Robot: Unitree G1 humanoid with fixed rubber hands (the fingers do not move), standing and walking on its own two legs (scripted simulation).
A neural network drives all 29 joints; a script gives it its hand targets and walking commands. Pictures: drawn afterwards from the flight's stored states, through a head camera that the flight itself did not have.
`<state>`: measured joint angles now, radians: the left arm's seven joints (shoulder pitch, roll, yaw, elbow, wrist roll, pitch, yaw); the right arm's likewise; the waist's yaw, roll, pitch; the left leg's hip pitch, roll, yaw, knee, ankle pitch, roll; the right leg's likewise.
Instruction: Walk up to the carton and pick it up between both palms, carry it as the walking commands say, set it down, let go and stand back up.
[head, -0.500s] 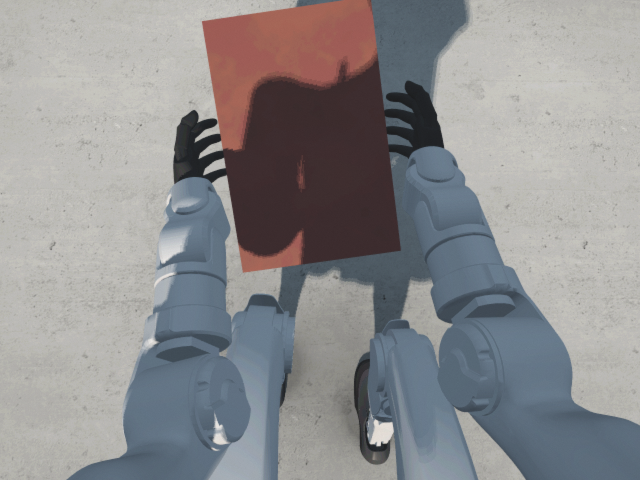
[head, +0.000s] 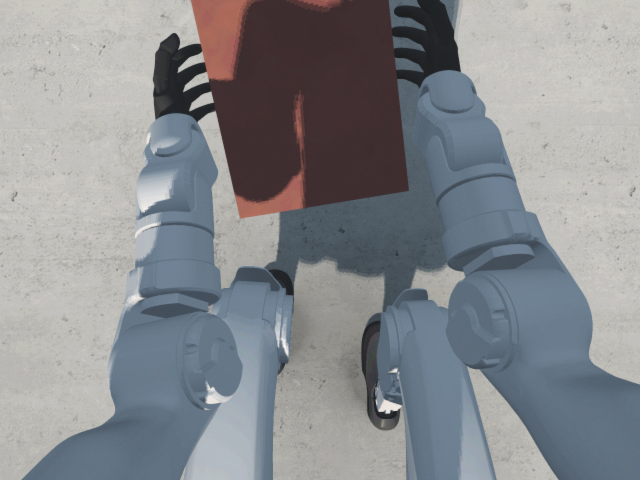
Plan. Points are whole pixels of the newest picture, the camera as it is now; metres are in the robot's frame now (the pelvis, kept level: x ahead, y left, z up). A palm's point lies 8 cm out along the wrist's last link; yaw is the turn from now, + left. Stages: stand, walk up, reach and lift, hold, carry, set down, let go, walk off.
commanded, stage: set down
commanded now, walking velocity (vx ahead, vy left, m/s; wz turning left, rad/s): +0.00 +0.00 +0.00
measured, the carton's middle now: (304, 79) +0.56 +0.10 -0.20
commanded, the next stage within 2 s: none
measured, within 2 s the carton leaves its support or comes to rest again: neither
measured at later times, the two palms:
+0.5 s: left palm (187, 111) +0.50 +0.24 -0.19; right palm (410, 83) +0.57 -0.03 -0.19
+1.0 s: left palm (194, 103) +0.53 +0.24 -0.24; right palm (402, 96) +0.57 -0.04 -0.25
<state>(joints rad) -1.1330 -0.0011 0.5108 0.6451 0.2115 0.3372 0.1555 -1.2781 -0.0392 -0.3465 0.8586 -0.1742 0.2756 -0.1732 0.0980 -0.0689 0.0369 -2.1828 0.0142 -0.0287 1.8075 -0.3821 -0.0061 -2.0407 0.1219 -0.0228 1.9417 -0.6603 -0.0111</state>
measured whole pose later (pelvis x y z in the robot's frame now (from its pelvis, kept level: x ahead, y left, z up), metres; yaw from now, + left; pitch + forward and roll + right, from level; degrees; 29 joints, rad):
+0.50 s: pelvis +0.00 +0.00 -0.04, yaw +0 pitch +44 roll -1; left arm -1.31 0.12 0.47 0.76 0.14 0.32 0.10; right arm -1.43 -0.12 -0.28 0.91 -0.13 0.27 -0.17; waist 0.13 -0.06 0.18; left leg -2.31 0.01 -0.03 1.94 -0.40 -0.01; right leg -2.16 0.13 -0.02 2.09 -0.70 -0.01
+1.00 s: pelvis +0.00 +0.00 -0.08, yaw -1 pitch +40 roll +0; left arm -1.46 0.27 0.41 0.98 0.01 0.26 0.06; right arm -1.53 -0.19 -0.14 1.00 -0.05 0.27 -0.15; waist 0.15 -0.01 0.34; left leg -2.33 0.04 -0.01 2.08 -0.44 -0.01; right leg -2.19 0.17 0.00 2.23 -0.73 0.01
